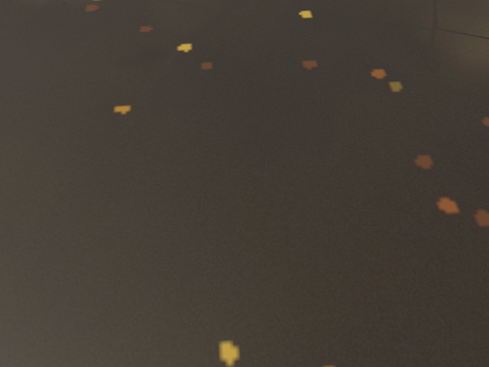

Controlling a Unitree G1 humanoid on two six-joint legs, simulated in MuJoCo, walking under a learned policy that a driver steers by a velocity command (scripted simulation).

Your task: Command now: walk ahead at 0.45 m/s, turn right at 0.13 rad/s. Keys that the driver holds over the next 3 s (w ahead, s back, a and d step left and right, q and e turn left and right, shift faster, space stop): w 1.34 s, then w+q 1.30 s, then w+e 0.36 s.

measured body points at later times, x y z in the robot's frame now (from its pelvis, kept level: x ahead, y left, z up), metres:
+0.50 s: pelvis +0.27 +0.02 +0.01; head +0.31 +0.02 +0.46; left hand +0.47 +0.24 -0.10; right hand +0.22 -0.22 -0.13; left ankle +0.15 +0.10 -0.73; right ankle +0.45 -0.09 -0.70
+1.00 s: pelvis +0.55 -0.01 +0.01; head +0.58 -0.01 +0.46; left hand +0.49 +0.24 -0.13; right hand +0.72 -0.24 -0.11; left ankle +0.72 +0.13 -0.69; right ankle +0.46 -0.08 -0.73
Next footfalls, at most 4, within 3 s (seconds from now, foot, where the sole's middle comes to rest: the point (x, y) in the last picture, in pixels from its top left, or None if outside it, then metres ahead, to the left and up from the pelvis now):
0.04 left None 0.19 0.10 -0.77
0.58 right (301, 361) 0.50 -0.08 -0.77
1.12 left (240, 258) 0.79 0.10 -0.77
1.66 right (297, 184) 1.09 -0.07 -0.77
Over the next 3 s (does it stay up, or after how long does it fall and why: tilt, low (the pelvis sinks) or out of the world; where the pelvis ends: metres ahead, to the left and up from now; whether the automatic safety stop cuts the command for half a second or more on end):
stays up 1.56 0.30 0.02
